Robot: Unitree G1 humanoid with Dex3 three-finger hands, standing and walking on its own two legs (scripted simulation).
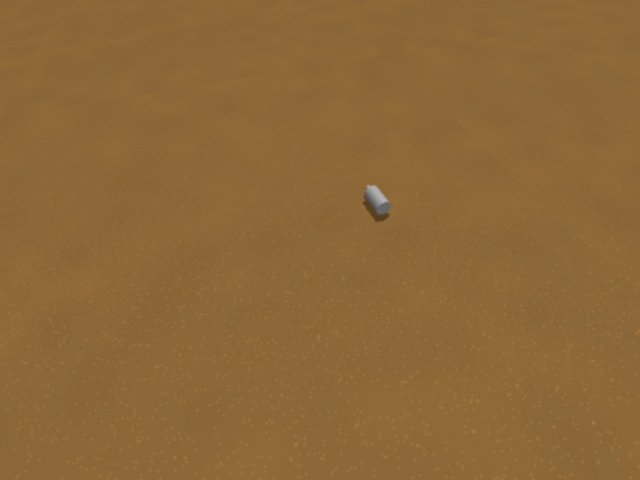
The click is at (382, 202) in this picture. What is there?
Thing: lying bottle
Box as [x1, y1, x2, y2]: [364, 185, 390, 214]
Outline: 367,185 364,192 366,198 378,213 381,214 386,212 390,207 389,202 376,186
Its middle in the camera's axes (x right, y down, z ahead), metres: +0.27 -0.18 +1.82
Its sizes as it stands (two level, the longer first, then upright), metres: 0.163 0.074 0.074
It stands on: the floor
